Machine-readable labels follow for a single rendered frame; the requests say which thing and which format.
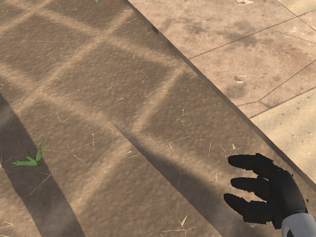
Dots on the robot right forearm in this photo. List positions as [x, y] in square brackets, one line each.
[299, 225]

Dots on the robot right hand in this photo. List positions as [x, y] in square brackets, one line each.
[282, 195]

